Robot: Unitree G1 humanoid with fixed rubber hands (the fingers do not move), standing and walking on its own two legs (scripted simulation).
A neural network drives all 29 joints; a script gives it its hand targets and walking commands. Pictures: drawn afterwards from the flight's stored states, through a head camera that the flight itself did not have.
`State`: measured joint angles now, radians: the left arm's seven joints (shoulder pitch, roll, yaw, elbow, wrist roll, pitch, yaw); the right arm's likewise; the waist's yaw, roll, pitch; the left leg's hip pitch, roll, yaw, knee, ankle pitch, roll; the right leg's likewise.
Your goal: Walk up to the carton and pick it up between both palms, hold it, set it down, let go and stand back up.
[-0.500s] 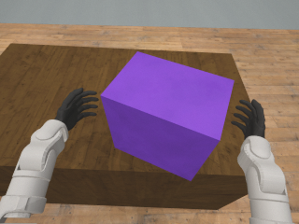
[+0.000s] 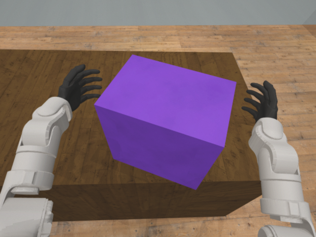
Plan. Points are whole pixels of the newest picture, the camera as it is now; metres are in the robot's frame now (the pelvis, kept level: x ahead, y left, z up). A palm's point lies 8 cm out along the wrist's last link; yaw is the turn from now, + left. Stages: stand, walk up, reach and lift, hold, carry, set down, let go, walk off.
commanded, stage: reach and lift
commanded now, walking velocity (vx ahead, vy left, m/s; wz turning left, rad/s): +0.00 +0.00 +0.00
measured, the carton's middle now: (165, 126) +0.41 -0.02 +0.01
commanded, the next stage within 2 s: none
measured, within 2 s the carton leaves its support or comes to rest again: neither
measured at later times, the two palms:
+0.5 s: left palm (75, 68) +0.46 +0.19 +0.18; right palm (271, 101) +0.37 -0.25 +0.15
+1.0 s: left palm (78, 91) +0.47 +0.21 +0.10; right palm (250, 133) +0.35 -0.24 +0.05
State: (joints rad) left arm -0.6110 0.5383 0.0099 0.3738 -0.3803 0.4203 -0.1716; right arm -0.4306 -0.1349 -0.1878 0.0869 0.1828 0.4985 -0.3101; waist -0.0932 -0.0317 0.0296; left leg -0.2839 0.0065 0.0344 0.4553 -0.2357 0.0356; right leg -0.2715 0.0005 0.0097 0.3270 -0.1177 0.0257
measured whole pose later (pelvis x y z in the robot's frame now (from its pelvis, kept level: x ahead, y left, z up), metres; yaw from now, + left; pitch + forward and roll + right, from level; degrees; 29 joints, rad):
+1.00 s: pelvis +0.01 +0.01 +0.00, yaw +0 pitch +3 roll -2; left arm -0.92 0.49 -0.05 1.21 -0.38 -0.06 -0.17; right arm -0.58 -0.12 -0.13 0.79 0.19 0.00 -0.28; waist -0.16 0.00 0.04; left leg -0.29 0.01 0.03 0.52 -0.28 0.04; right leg -0.28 0.00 0.01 0.37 -0.15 0.03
